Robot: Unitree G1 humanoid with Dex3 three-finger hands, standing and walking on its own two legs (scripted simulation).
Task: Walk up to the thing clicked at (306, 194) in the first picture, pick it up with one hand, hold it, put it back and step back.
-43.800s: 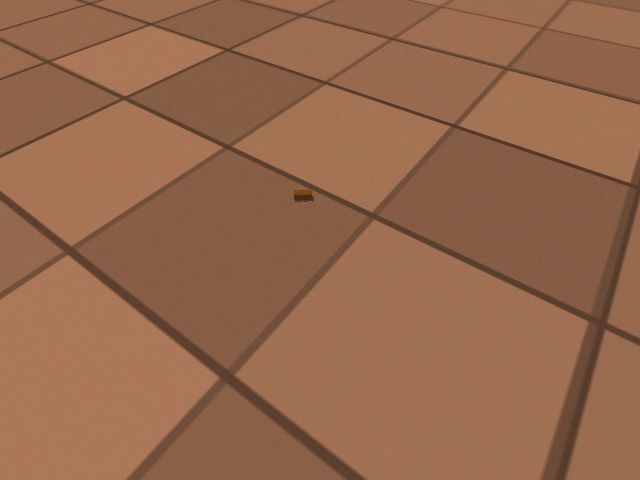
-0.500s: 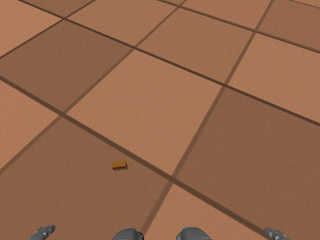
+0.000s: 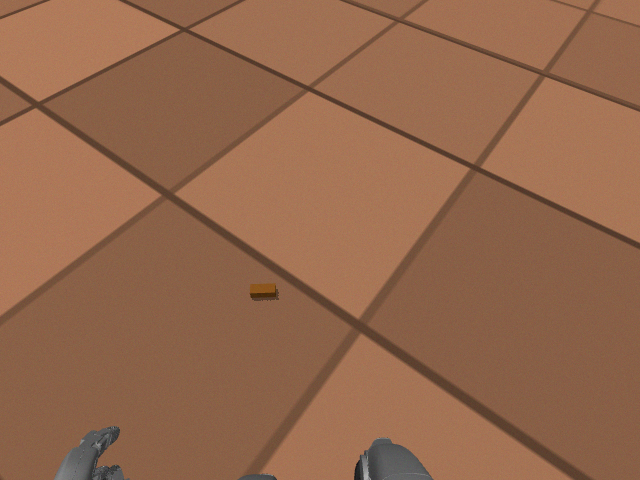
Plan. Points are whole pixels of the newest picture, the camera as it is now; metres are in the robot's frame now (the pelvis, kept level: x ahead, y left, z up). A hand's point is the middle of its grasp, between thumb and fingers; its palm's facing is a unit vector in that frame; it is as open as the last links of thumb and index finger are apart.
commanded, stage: step back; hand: left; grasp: from above
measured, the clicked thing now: (263, 290) +0.74 +0.19 -0.74
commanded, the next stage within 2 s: none
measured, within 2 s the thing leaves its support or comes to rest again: neither
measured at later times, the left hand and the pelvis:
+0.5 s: hand out of the picture -0.09 +0.24 -0.13, palm faces -0.05 -0.90 -0.42, open 7.4 cm; pelvis -0.17 -0.03 +0.01, yaw -4 degrees
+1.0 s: hand out of the picture -0.25 +0.24 -0.15, palm faces -0.07 -0.91 -0.40, open 7.4 cm; pelvis -0.34 -0.03 +0.00, yaw -4 degrees
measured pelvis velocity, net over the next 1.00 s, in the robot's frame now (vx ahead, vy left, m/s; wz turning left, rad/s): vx -0.34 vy -0.03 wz -0.08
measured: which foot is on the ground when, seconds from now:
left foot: down 0.00-0.36, up 0.38-0.64, down 0.66-1.00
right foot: up 0.00-0.30, down 0.32-0.68, up 0.70-0.96, down 0.98-1.00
